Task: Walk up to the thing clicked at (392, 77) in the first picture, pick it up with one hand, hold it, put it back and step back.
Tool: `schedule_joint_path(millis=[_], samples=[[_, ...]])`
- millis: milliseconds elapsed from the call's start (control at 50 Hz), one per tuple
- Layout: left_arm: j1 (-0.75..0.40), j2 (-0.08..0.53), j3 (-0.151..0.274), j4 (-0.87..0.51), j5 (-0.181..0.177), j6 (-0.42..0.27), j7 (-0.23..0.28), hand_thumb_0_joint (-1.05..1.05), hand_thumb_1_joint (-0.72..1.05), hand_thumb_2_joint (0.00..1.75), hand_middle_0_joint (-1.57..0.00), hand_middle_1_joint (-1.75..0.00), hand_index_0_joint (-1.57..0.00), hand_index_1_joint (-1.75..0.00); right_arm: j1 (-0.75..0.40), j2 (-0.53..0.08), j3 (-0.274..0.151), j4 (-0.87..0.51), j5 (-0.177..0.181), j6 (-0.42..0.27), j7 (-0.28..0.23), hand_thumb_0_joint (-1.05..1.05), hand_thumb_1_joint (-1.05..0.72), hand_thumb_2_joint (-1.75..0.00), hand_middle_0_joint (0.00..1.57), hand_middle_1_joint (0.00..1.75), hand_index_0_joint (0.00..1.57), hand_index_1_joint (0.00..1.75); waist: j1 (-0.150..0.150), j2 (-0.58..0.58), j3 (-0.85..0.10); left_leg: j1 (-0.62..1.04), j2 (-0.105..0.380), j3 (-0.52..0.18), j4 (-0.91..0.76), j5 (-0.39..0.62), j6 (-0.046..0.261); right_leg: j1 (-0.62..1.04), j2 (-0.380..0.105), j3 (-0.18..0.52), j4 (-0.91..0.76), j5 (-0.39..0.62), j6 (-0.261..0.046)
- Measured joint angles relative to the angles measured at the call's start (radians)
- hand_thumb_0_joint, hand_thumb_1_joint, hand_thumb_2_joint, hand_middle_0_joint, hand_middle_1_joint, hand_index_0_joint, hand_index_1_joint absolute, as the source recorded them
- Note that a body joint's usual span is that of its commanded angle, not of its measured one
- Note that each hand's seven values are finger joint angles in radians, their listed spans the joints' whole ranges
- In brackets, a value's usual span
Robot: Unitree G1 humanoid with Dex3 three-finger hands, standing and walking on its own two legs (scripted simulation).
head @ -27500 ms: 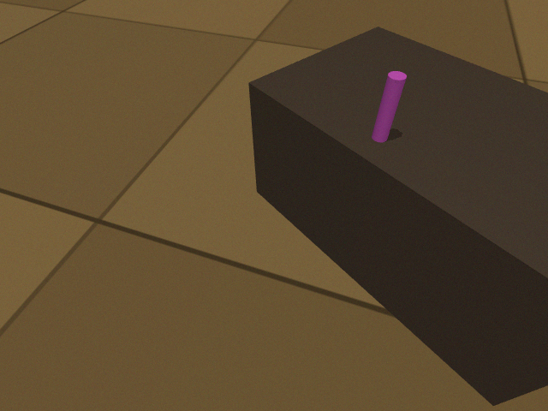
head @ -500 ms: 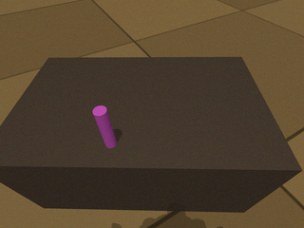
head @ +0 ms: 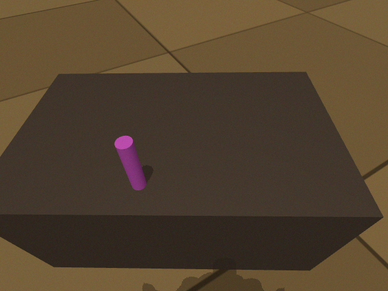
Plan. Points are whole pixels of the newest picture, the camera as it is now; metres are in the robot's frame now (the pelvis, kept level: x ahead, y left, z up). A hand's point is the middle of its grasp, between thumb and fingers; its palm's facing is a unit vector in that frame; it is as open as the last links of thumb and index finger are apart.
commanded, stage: stand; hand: left
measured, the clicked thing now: (132, 165) +0.46 +0.21 -0.08
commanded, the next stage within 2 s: step back in 0.10 s
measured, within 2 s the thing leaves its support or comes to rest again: neither
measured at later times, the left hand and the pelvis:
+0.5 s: hand out of the picture +0.09 +0.32 -0.19, palm faces -0.03 -0.93 -0.37, open 7.4 cm; pelvis -0.06 +0.05 -0.02, yaw +0 degrees
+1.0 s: hand out of the picture -0.03 +0.29 -0.16, palm faces -0.07 -0.92 -0.38, open 7.4 cm; pelvis -0.15 +0.04 -0.02, yaw -5 degrees
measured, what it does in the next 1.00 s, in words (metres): walks backwards: right foot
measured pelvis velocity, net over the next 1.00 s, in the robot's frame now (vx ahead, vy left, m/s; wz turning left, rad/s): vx -0.15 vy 0.04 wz -0.08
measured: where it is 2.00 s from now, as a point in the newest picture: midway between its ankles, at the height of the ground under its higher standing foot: outside the picture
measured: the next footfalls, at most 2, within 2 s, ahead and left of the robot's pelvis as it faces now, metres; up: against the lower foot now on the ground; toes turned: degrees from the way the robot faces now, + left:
right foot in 0.84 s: -0.10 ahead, -0.08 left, +0.00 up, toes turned -2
left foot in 1.20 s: -0.18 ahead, +0.16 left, +0.00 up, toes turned -3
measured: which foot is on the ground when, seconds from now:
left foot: down 0.00-0.88, up 0.90-1.00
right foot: down 0.00-0.40, up 0.42-0.82, down 0.84-1.00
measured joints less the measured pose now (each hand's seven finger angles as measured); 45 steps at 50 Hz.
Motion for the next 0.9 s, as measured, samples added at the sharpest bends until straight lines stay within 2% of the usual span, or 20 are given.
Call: schedule_joint_path(millis=[100,160,200,260,340,360,400,420,440,480,520,580,660,720,800,840,880,900], samples=[[0.0,0.0,0.001,-0.001,0.0,-0.001,0.0,0.01,0.9,0.89,-0.2,-0.3,-0.21,-0.3,0.001,0.0,0.0,-0.001,0.0,0.001,0.001,0.0,-0.91,-0.9,0.2,0.3,0.21,0.3,-0.001,-0.001,0.0,-0.001,0.003,0.0,0.001,-0.001,-0.001,0.002,0.003,0.0,-0.005,0.002,-0.001],[-0.01,0.003,0.023,-0.028,-0.01,0.007,0.0,0.01,0.9,0.89,-0.2,-0.3,-0.21,-0.3,-0.012,-0.009,-0.007,-0.024,0.009,0.013,0.005,0.0,-0.91,-0.9,0.2,0.3,0.21,0.3,-0.003,0.002,0.023,-0.051,0.006,-0.004,0.066,-0.023,0.003,-0.04,0.006,-0.002,0.042,-0.011,-0.003],[-0.021,0.01,0.036,-0.055,-0.014,0.013,0.003,0.01,0.9,0.89,-0.21,-0.3,-0.21,-0.3,-0.024,-0.019,-0.016,-0.047,0.015,0.021,0.005,0.0,-0.91,-0.9,0.2,0.3,0.21,0.3,-0.003,0.006,0.051,-0.095,0.008,-0.007,0.129,-0.043,0.011,-0.072,0.01,-0.004,0.081,-0.021,-0.006],[-0.037,0.021,0.047,-0.093,-0.01,0.028,0.006,0.01,0.9,0.89,-0.21,-0.3,-0.21,-0.3,-0.034,-0.036,-0.029,-0.082,0.018,0.034,0.004,0.0,-0.91,-0.9,0.2,0.3,0.21,0.3,-0.002,0.007,0.085,-0.166,-0.001,-0.01,0.241,-0.058,0.039,-0.117,0.004,-0.002,0.141,-0.037,-0.004],[-0.051,0.036,0.052,-0.144,0.01,0.049,0.009,0.01,0.9,0.89,-0.21,-0.3,-0.21,-0.3,-0.022,-0.055,-0.047,-0.129,0.014,0.052,0.008,0.0,-0.91,-0.9,0.2,0.3,0.2,0.3,0.0,-0.017,0.103,-0.229,-0.059,-0.02,0.453,-0.248,0.071,-0.186,-0.027,0.019,0.23,-0.064,0.007],[-0.054,0.043,0.051,-0.157,0.013,0.052,0.01,0.01,0.9,0.89,-0.21,-0.3,-0.21,-0.3,-0.014,-0.056,-0.049,-0.14,0.015,0.051,0.009,0.0,-0.91,-0.9,0.2,0.3,0.2,0.3,-0.003,-0.025,0.103,-0.224,-0.066,-0.016,0.456,-0.248,0.074,-0.204,-0.034,0.022,0.25,-0.07,0.013],[-0.064,0.055,0.049,-0.181,0.01,0.062,0.012,0.01,0.9,0.89,-0.21,-0.3,-0.21,-0.3,0.011,-0.062,-0.054,-0.159,0.009,0.041,0.009,0.0,-0.91,-0.9,0.2,0.3,0.2,0.3,-0.012,-0.028,0.096,-0.184,-0.059,-0.011,0.354,-0.169,0.072,-0.251,-0.037,0.022,0.308,-0.09,0.019],[-0.078,0.063,0.051,-0.191,0.005,0.068,0.015,0.01,0.9,0.89,-0.21,-0.3,-0.21,-0.3,0.017,-0.055,-0.059,-0.161,0.0,0.034,0.005,0.0,-0.91,-0.9,0.2,0.3,0.2,0.3,-0.012,-0.042,0.106,-0.185,-0.068,-0.008,0.35,-0.198,0.072,-0.279,-0.031,0.047,0.361,-0.135,0.004],[-0.092,0.07,0.055,-0.201,0.003,0.073,0.021,0.01,0.9,0.89,-0.2,-0.3,-0.21,-0.3,0.02,-0.045,-0.058,-0.161,-0.006,0.031,0.004,0.0,-0.91,-0.9,0.2,0.3,0.2,0.3,-0.008,-0.058,0.123,-0.19,-0.075,-0.001,0.359,-0.203,0.077,-0.303,-0.006,0.093,0.433,-0.213,-0.01],[-0.102,0.075,0.058,-0.215,0.003,0.076,0.033,0.01,0.9,0.89,-0.2,-0.3,-0.21,-0.3,0.028,-0.027,-0.051,-0.167,-0.011,0.032,0.004,0.0,-0.91,-0.9,0.2,0.3,0.2,0.3,-0.012,-0.066,0.143,-0.193,-0.07,0.0,0.352,-0.186,0.084,-0.341,0.069,0.158,0.584,-0.331,-0.024],[-0.098,0.076,0.055,-0.221,-0.001,0.076,0.037,0.01,0.9,0.89,-0.2,-0.3,-0.2,-0.3,0.036,-0.012,-0.046,-0.173,-0.015,0.034,-0.004,0.0,-0.91,-0.9,0.2,0.3,0.21,0.3,-0.016,-0.07,0.146,-0.186,-0.063,0.003,0.315,-0.156,0.088,-0.369,0.117,0.176,0.708,-0.345,-0.027],[-0.073,0.066,0.053,-0.235,-0.001,0.073,0.03,0.01,0.9,0.89,-0.2,-0.3,-0.2,-0.3,0.04,-0.002,-0.043,-0.196,-0.013,0.034,-0.017,0.0,-0.91,-0.9,0.21,0.3,0.21,0.3,-0.017,-0.064,0.151,-0.177,-0.054,0.018,0.275,-0.124,0.096,-0.375,0.133,0.163,0.791,-0.318,-0.013],[-0.034,0.056,0.054,-0.247,0.004,0.076,0.021,0.01,0.9,0.89,-0.2,-0.3,-0.2,-0.3,0.035,0.004,-0.043,-0.236,-0.008,0.027,-0.026,0.0,-0.9,-0.9,0.21,0.3,0.21,0.3,-0.019,-0.056,0.156,-0.183,-0.048,0.041,0.267,-0.105,0.101,-0.326,0.116,0.153,0.739,-0.303,0.008],[-0.015,0.052,0.06,-0.252,0.006,0.079,0.016,0.01,0.9,0.89,-0.2,-0.3,-0.21,-0.3,0.029,0.003,-0.041,-0.263,-0.007,0.023,-0.026,0.0,-0.9,-0.9,0.21,0.3,0.21,0.3,-0.017,-0.051,0.158,-0.203,-0.043,0.059,0.284,-0.099,0.101,-0.284,0.095,0.142,0.654,-0.301,0.011],[0.009,0.047,0.066,-0.256,0.01,0.072,0.008,0.01,0.9,0.89,-0.2,-0.3,-0.21,-0.3,0.019,-0.008,-0.038,-0.283,-0.008,0.026,-0.021,0.0,-0.9,-0.9,0.21,0.3,0.21,0.3,-0.011,-0.033,0.15,-0.239,-0.028,0.078,0.326,-0.099,0.092,-0.214,0.059,0.091,0.482,-0.274,-0.001],[0.024,0.045,0.07,-0.257,0.014,0.063,0.004,0.01,0.9,0.89,-0.2,-0.3,-0.21,-0.3,0.016,-0.017,-0.036,-0.285,-0.005,0.033,-0.017,0.0,-0.9,-0.9,0.21,0.3,0.21,0.3,-0.004,-0.023,0.136,-0.264,-0.018,0.086,0.361,-0.106,0.082,-0.161,0.044,0.064,0.349,-0.198,-0.017],[0.032,0.027,0.073,-0.251,0.022,0.055,0.002,0.01,0.9,0.89,-0.2,-0.3,-0.21,-0.3,0.004,-0.032,-0.039,-0.275,0.003,0.042,-0.016,0.0,-0.9,-0.9,0.21,0.3,0.21,0.3,-0.012,0.022,0.136,-0.284,0.008,0.059,0.393,-0.107,0.069,-0.145,0.067,0.035,0.311,-0.159,-0.021],[0.039,0.024,0.07,-0.255,0.022,0.054,-0.002,0.01,0.9,0.89,-0.2,-0.3,-0.21,-0.3,0.005,-0.033,-0.041,-0.268,0.007,0.047,-0.018,0.0,-0.9,-0.9,0.21,0.3,0.21,0.3,-0.015,0.027,0.128,-0.299,-0.009,0.03,0.426,-0.169,0.06,-0.151,0.065,0.027,0.315,-0.158,-0.025]])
